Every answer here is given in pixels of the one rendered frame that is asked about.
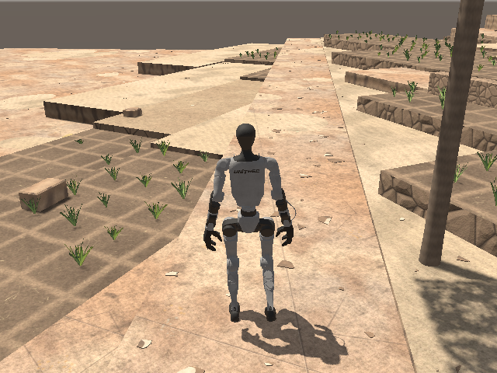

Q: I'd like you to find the robot right thigh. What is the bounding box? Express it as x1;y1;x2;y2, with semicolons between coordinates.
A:
259;217;275;270

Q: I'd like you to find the right robot upper arm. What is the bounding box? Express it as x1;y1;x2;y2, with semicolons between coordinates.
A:
263;157;283;200

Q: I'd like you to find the right robot hand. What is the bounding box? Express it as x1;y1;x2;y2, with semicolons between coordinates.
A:
276;225;294;246

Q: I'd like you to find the robot right forearm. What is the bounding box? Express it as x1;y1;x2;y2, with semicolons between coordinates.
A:
276;188;292;227

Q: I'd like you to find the left robot upper arm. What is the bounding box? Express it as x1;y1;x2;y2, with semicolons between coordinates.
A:
212;158;231;202

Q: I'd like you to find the robot left forearm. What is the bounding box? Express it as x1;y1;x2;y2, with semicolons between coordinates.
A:
205;191;221;231

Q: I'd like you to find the left robot foot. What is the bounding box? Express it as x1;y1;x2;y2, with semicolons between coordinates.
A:
229;303;240;322

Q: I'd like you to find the left robot hand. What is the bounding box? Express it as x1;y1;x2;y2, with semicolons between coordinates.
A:
203;229;222;251

